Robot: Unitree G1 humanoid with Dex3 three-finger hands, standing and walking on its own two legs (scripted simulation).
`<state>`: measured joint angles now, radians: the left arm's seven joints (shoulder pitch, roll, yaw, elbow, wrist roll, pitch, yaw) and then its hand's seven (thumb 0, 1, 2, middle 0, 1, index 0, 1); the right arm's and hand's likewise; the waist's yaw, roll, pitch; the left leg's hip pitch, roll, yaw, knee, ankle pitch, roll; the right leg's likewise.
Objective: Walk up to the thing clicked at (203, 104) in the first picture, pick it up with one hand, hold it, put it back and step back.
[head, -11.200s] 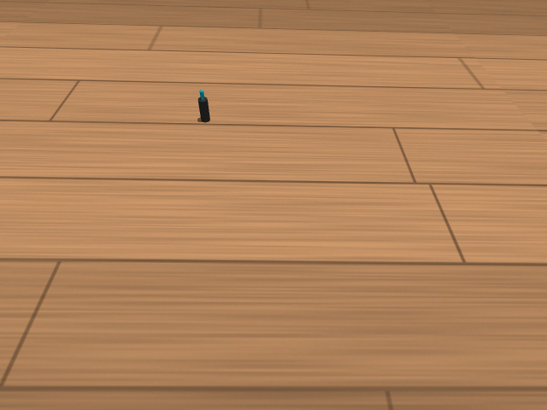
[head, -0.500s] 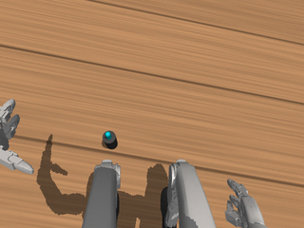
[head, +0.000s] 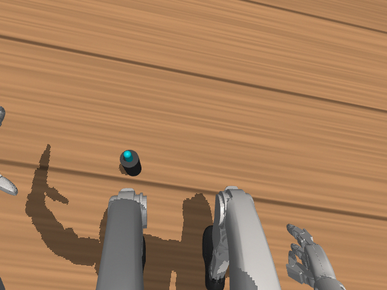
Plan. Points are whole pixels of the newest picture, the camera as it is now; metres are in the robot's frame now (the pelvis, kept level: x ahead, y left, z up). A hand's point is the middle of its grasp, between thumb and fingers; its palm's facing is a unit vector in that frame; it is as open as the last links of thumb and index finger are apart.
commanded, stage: go down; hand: left
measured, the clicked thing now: (130, 161) +0.43 +0.15 -0.36
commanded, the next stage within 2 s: approach in 0.74 s
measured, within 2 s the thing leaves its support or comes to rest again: neither
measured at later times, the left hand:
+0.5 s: hand (9, 138) +0.39 +0.34 -0.05, palm faces -0.04 -1.00 -0.09, open 17.7 cm
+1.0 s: hand (8, 131) +0.41 +0.35 -0.06, palm faces -0.01 -1.00 -0.06, open 17.7 cm
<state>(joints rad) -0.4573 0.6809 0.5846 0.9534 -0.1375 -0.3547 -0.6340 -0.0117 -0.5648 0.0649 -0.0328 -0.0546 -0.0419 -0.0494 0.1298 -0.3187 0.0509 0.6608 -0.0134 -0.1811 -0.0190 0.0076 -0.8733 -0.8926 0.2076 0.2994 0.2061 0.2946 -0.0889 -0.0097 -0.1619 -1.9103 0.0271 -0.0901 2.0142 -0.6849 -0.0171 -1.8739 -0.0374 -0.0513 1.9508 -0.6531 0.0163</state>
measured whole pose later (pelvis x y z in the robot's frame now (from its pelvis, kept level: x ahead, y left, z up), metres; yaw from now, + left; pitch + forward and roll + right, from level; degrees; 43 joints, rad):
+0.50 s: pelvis -0.01 +0.00 -0.04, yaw -1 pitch +32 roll -6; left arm -0.56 0.76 0.60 1.00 -0.13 -0.34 -0.68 -0.01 -0.60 0.05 -0.04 -0.08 -0.06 -0.06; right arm 0.15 -0.33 0.08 0.67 -0.02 -0.18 -0.01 0.01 -0.87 -0.89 0.21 0.30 0.21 0.29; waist -0.11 -0.02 -0.15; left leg -2.02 0.02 -0.10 2.13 -0.68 -0.01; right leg -1.97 -0.04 -0.05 2.05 -0.64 0.02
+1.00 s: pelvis -0.01 +0.00 -0.06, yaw -1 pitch +32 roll -6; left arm -0.64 0.81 0.65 1.09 -0.17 -0.40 -0.71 -0.01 -0.61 0.02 -0.05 -0.08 -0.07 -0.07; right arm 0.14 -0.34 0.10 0.66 -0.03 -0.18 0.00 0.01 -0.88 -0.89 0.21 0.30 0.21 0.29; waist -0.13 -0.02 -0.13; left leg -2.08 0.02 -0.10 2.19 -0.68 0.00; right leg -2.03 -0.04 -0.05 2.11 -0.64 0.03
